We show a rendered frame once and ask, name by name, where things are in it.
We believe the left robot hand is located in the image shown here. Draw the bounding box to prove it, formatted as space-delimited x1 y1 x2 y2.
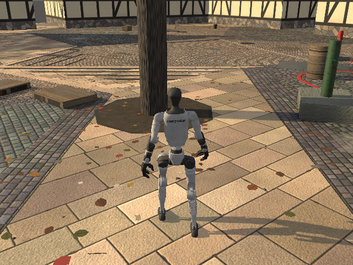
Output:
141 162 154 178

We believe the right robot shin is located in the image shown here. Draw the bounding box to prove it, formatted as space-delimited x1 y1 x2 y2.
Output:
189 190 197 229

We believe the robot left upper arm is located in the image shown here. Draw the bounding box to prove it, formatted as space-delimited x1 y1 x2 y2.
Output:
150 112 164 144

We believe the robot right foot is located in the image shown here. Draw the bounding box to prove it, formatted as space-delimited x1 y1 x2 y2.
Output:
190 222 199 237

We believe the right robot hand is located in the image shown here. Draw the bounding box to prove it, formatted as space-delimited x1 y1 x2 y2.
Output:
196 150 209 161

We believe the robot right upper arm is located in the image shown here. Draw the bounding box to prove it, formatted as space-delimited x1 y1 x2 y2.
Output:
187 111 203 140

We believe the right robot forearm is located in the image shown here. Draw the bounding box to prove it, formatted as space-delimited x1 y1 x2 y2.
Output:
197 132 208 152

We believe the left robot forearm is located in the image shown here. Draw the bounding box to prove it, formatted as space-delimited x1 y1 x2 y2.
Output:
143 135 155 164

